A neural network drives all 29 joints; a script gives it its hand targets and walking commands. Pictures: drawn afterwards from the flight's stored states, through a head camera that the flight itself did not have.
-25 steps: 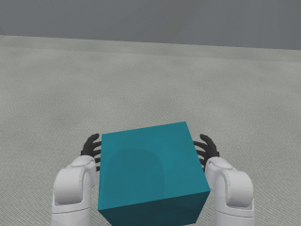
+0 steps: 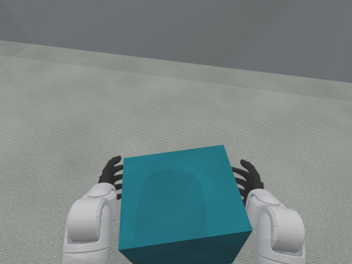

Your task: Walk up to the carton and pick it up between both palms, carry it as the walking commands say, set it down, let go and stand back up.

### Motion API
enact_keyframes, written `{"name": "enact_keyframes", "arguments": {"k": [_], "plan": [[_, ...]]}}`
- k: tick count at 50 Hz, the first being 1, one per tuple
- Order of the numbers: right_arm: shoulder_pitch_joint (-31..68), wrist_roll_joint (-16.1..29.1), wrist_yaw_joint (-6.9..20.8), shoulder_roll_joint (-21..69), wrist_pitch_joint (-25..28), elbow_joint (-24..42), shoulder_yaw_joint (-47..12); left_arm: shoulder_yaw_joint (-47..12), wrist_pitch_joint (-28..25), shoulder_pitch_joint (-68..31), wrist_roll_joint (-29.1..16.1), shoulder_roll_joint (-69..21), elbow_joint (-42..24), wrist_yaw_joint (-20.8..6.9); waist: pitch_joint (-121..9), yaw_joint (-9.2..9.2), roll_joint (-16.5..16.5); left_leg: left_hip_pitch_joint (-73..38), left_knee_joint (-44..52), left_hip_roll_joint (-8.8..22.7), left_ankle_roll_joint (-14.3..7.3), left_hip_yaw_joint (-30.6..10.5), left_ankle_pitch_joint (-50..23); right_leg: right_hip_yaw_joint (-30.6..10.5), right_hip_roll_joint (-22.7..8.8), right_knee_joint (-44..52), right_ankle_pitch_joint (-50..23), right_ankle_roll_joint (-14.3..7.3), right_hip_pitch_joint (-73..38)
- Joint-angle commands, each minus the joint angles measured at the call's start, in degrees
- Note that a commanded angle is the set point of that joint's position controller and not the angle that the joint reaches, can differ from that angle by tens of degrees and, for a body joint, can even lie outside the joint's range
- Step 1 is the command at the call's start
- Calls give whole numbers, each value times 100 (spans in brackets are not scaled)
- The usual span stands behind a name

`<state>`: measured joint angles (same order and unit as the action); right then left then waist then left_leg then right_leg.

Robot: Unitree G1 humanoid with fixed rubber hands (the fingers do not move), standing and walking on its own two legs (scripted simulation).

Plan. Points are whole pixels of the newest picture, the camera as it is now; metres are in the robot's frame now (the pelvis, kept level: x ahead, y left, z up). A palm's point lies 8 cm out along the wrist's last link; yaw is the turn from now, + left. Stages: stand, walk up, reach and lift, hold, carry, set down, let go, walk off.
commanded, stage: carry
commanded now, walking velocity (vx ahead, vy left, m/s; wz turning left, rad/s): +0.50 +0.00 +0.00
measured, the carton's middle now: (182, 215) +0.24 +0.00 +0.01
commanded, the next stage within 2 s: none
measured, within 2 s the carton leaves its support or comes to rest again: neither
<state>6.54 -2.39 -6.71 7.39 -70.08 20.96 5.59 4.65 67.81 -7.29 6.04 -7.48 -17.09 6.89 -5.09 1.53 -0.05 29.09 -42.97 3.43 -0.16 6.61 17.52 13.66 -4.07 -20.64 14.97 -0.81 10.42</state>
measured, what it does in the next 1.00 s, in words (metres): walks ahead: left foot, then right foot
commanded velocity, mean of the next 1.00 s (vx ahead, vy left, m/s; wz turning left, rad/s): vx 0.12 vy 0.03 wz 0.10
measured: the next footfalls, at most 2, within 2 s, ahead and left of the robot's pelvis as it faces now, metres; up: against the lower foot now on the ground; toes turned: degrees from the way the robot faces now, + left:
left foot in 0.12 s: +0.24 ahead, +0.12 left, +0.00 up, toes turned +10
right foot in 0.46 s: +0.43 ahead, -0.08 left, +0.00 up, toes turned -13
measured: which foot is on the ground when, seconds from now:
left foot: up 0.00-0.10, down 0.12-0.50, up 0.52-0.62, down 0.64-0.84, up 0.86-0.94, down 0.96-1.00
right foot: down 0.00-0.14, up 0.16-0.44, down 0.46-0.96, up 0.98-1.00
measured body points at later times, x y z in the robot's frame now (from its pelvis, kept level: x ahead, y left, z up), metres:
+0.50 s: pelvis +0.31 +0.01 -0.02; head +0.34 +0.00 +0.43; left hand +0.61 +0.15 +0.05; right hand +0.59 -0.15 +0.05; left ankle +0.20 +0.12 -0.74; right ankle +0.39 -0.07 -0.75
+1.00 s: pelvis +0.47 +0.04 -0.02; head +0.51 +0.05 +0.43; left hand +0.76 +0.21 +0.05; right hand +0.77 -0.09 +0.05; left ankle +0.45 +0.11 -0.75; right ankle +0.39 -0.08 -0.73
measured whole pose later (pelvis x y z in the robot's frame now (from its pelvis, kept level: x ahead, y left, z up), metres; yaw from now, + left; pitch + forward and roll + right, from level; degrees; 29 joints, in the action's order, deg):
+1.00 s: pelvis +0.47 +0.04 -0.02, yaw +4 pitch +6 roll +2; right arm 9.1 -2.3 -6.8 7.7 -68.5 23.5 4.7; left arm 6.5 68.1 -9.7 6.3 -7.7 -21.9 6.5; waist -2.5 -1.5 2.9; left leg 18.8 -29.1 -1.6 -2.6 11.9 15.9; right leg 10.0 -9.2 -41.7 25.6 3.5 18.1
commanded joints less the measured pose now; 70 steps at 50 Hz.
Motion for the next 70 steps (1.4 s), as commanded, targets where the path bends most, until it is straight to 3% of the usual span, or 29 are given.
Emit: {"name": "enact_keyframes", "arguments": {"k": [1, 5, 6, 8, 12, 20, 23, 24, 25, 28, 31, 34, 37, 39, 42, 43, 45, 47, 48, 49, 50, 52, 57, 58, 60, 61, 64, 68, 70], "plan": [[3219, 1977, 1409, 5354, 255, 839, -4259, -4164, -52, -3011, -2638, -5443, -1166, -1622, -1185, -13, 896, -205, 1275, -186, -60, 552, -810, -914, -1196, 758, -1484, -578, -1288], [3012, 1852, 1422, 5257, 185, 699, -4197, -4194, 43, -3021, -2572, -5255, -1263, -1651, -1592, -183, 435, -2330, 1680, -325, -297, 976, -1008, -174, -770, -622, -1844, -170, -527], [2955, 1816, 1415, 5213, 166, 621, -4130, -4196, 91, -3099, -2572, -5182, -1221, -1675, -1793, -311, 259, -3312, 1677, 121, -482, 336, -734, -26, -571, -1518, -1818, 60, 259], [2783, 1732, 1420, 4985, 134, 318, -3971, -4105, 202, -3072, -2559, -5098, -984, -1716, -1957, -326, -1786, -4847, 2883, 2135, -1381, -3433, -1048, -518, 485, -4154, 1323, 360, 2794], [3395, 2005, 1467, 5635, 299, 578, -4201, -4185, 7, -3367, -2678, -5593, -925, -1738, -1887, -308, -310, -4301, 2682, 2012, -1294, -2095, -2317, -1337, -330, -4391, 802, 172, 3192], [3084, 2148, 1506, 5416, 321, 1043, -4394, -4144, -126, -2803, -2475, -5486, -1313, -1504, -1697, -219, -956, -3259, 2080, 1031, -525, 252, -3894, -68, 341, -455, -1079, 64, 846], [2962, 2017, 1487, 5192, 224, 943, -4386, -4087, -36, -2655, -2402, -5300, -1080, -1553, -2092, -70, -61, -1844, 596, 415, -17, 585, -2760, -722, -355, -188, -3495, -247, -1494], [3063, 2005, 1494, 5111, 169, 858, -4364, -4014, -1, -2599, -2347, -5232, -870, -1574, -2288, -12, 664, -1021, -168, 47, 123, 452, -849, -1838, -1239, -446, -5825, -632, -2232], [3186, 2103, 1511, 5114, 111, 978, -4451, -3899, -26, -2469, -2206, -5265, -625, -1564, -2516, 10, 1413, -225, -371, -244, 172, -26, 1003, -2600, -1764, -513, -6541, -1298, -3093], [3299, 2200, 1537, 5356, 179, 902, -4510, -3902, -95, -2657, -2319, -5538, -756, -1600, -2244, -53, 834, -225, 794, 56, 81, -304, 1261, -1871, -1590, -423, -5918, -1032, -2674], [3484, 2255, 1509, 5541, 273, 994, -4506, -4032, -137, -3021, -2439, -5589, -1100, -1566, -2287, -171, 666, -1859, 2641, 89, 122, 21, -934, -928, -1035, -442, -4501, -421, -1623], [3276, 2061, 1456, 5478, 287, 1047, -4344, -4215, -82, -3118, -2607, -5565, -1423, -1579, -2386, -138, -462, -2850, 1691, 684, 75, -182, -4666, -515, -497, -671, -3099, 0, -748], [2820, 1996, 1434, 5372, 204, 854, -4259, -4144, -11, -3043, -2560, -5279, -1425, -1590, -2397, -213, -399, -2938, 1025, 569, 60, 74, -5866, -464, -284, -1096, -3892, 82, -620], [2826, 1914, 1402, 5300, 189, 905, -4215, -4090, 23, -2923, -2560, -5284, -1308, -1611, -2418, -116, 67, -1851, 486, 334, 155, 258, -5078, -579, -368, -1149, -4970, -62, -1494], [2925, 1990, 1444, 5218, 181, 967, -4275, -3955, 22, -2617, -2448, -5350, -1064, -1595, -1886, 26, 1185, 1231, 647, -406, 350, 457, 1260, -1513, -1512, -1238, -8251, -738, -3737], [3075, 2106, 1467, 5183, 200, 1026, -4369, -3919, 3, -2590, -2385, -5278, -1073, -1566, -1804, 25, 1112, 1211, 667, -444, 270, 397, 1471, -1612, -1667, -1181, -8425, -743, -3638], [3104, 2220, 1511, 5147, 207, 1020, -4452, -3871, -9, -2524, -2230, -5174, -1137, -1483, -1740, -55, 1035, 515, 1403, -419, 155, 276, 553, -1326, -1596, -1269, -7243, -458, -2979], [3108, 2155, 1516, 5191, 183, 866, -4436, -3900, 20, -2548, -2249, -5127, -1116, -1445, -2047, -210, 632, -1832, 2551, -313, 86, 394, -1951, -389, -1297, -1971, -5145, 149, -1121], [3081, 2084, 1503, 5278, 189, 790, -4382, -3927, 25, -2662, -2293, -5092, -1127, -1472, -2175, -285, 79, -3379, 1983, 273, -155, -223, -4874, -297, -962, -2616, -3158, 481, 494], [3037, 2057, 1469, 5345, 229, 838, -4364, -4005, 33, -2892, -2406, -5163, -1310, -1526, -2236, -333, -1381, -4586, 1307, 1206, -761, -1184, -8634, -147, -140, -3465, 1169, 632, 2079], [2924, 2043, 1461, 5368, 237, 789, -4276, -4115, 52, -2976, -2459, -5230, -1417, -1555, -2134, -276, -1636, -4637, 1225, 1542, -1230, -1547, -9115, -617, -38, -3650, 2191, 526, 2556], [3052, 2031, 1455, 5518, 233, 961, -4297, -4173, 12, -3141, -2572, -5366, -1443, -1613, -1804, -267, -752, -4213, 1414, 1469, -1257, -1224, -7300, -819, -101, -3325, 2091, 377, 2677], [3131, 1950, 1322, 5465, 281, 1381, -4370, -4141, -9, -3000, -2769, -5400, -1531, -1687, -2120, -163, -589, -3191, 925, 980, -638, -229, -5696, -368, -2, -435, -483, 267, 527], [3021, 1903, 1309, 5409, 266, 1310, -4337, -4130, 7, -2961, -2760, -5385, -1466, -1701, -2235, -145, -355, -2636, 812, 838, -392, -225, -4975, -616, -268, -235, -1598, 143, -256], [3253, 1995, 1321, 5310, 208, 1450, -4436, -4006, -49, -2824, -2610, -5348, -1209, -1694, -2311, -188, 1041, -1437, 689, 203, 149, -159, -2030, -1699, -1241, -1115, -6149, -541, -1278], [3145, 1986, 1327, 5305, 169, 1319, -4403, -3972, -17, -2786, -2597, -5373, -1089, -1686, -2180, -225, 1283, -1107, 1259, 104, 172, -151, -825, -1644, -1345, -1148, -6500, -598, -1572], [3133, 2076, 1344, 5266, 218, 1144, -4427, -3959, -37, -2659, -2561, -5355, -1117, -1661, -2295, -213, 686, -2035, 1558, 168, 122, -65, -3003, -1034, -925, -1480, -5735, -187, -1126], [2964, 2036, 1413, 5363, 198, 1003, -4268, -4023, -29, -2716, -2473, -5318, -1281, -1616, -2013, -245, -1209, -4550, 1276, 936, -201, -543, -8732, 2, 214, -1556, 660, 253, 1635], [2902, 1958, 1413, 5249, 145, 992, -4185, -4059, 14, -2869, -2499, -5221, -1265, -1599, -1708, -300, -1033, -4674, 1295, 1128, -452, -775, -8760, -119, 279, -1561, 905, 235, 2003]]}}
